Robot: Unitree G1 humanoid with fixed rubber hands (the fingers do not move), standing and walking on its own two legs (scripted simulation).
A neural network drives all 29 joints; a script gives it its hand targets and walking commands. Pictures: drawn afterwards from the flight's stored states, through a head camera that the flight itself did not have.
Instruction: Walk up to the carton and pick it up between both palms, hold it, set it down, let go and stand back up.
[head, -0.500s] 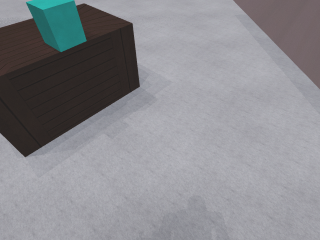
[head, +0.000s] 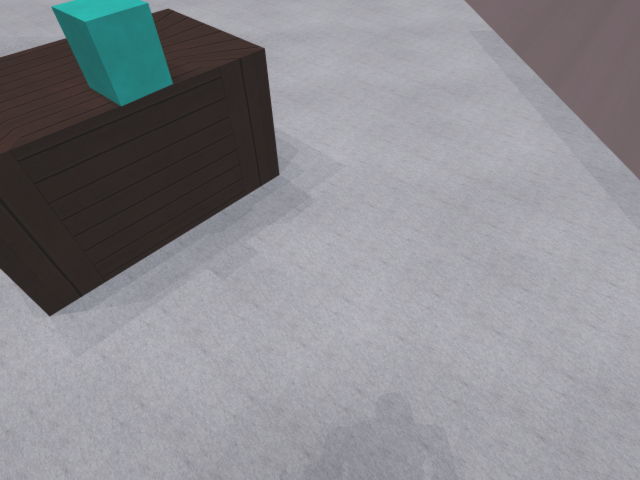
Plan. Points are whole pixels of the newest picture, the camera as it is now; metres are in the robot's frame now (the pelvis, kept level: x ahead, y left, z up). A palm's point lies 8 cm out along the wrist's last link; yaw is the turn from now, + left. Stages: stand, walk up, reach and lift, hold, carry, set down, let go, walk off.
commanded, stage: walk up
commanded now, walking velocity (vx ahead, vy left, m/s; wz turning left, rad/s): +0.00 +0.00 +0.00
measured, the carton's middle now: (116, 48) +1.38 +0.64 -0.02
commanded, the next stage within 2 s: none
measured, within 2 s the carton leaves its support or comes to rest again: neither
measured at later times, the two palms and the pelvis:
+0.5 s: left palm out of the picture +0.01 +0.34 -0.16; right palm out of the picture +0.12 -0.21 -0.12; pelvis +0.05 +0.07 -0.02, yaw +14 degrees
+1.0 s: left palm (69, 377) +0.32 +0.42 -0.13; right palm (385, 374) +0.31 -0.09 -0.14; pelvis +0.29 +0.15 -0.02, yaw +23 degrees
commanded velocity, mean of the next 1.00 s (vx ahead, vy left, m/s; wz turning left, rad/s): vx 0.00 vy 0.00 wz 0.00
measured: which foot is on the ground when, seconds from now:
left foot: down 0.00-0.24, up 0.26-0.50, down 0.52-1.00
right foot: down 0.00-0.52, up 0.54-1.00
